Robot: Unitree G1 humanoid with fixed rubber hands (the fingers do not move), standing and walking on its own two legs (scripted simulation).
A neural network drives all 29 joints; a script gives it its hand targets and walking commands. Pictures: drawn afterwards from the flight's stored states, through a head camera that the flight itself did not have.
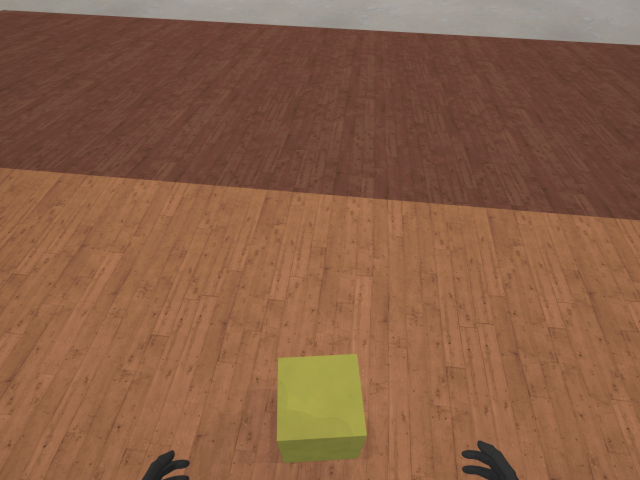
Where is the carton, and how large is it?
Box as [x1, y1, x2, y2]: [277, 354, 366, 462]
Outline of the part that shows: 356,354 278,358 277,442 284,462 355,458 358,456 366,436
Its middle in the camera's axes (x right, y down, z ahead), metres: -0.01 +0.47 +1.06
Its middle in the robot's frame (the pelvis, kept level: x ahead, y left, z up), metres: +0.38 +0.00 -0.64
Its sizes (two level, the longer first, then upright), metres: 0.210 0.200 0.250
